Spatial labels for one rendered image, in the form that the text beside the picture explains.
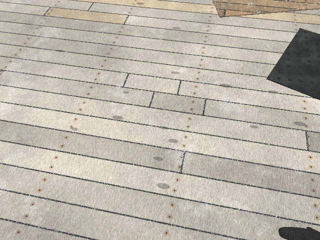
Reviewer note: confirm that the right robot hand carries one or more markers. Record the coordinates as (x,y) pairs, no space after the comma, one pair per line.
(297,233)

